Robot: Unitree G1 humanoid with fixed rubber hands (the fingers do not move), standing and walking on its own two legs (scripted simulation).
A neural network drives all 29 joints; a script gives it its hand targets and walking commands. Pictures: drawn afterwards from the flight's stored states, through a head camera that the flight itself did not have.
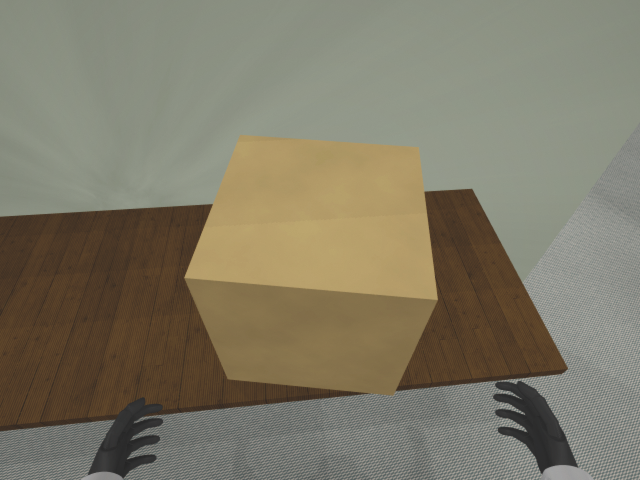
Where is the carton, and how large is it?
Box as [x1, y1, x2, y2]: [184, 135, 437, 395]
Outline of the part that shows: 240,135 184,277 227,378 393,395 437,300 418,147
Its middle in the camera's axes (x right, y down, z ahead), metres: +0.00 +0.04 +0.56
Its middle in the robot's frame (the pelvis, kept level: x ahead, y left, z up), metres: +0.38 +0.02 +0.02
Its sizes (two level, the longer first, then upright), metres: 0.248 0.244 0.265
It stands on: a table, 0.67 m high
